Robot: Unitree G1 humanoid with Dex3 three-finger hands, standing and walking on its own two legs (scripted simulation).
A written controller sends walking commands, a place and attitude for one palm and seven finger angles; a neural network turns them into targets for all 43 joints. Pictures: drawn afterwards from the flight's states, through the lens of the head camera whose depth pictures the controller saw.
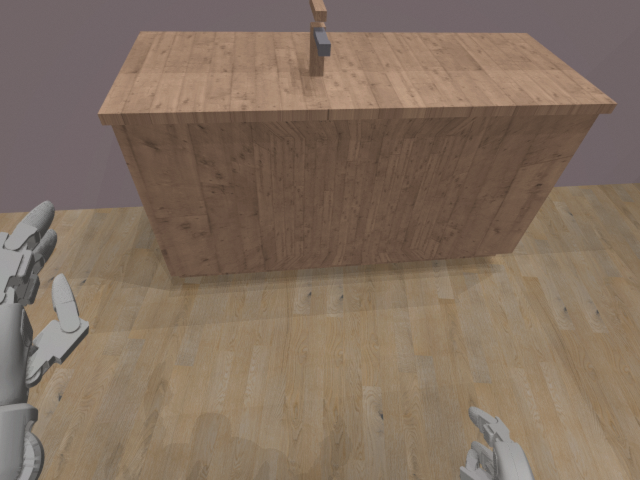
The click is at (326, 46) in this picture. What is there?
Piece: tap's lever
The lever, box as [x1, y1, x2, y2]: [318, 40, 330, 55]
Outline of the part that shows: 318,40 318,55 329,55 329,40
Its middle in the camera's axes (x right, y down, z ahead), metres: +0.01 -0.46 +0.92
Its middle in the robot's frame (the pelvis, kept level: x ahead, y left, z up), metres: +1.01 +0.06 +0.11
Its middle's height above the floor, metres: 0.88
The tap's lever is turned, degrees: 0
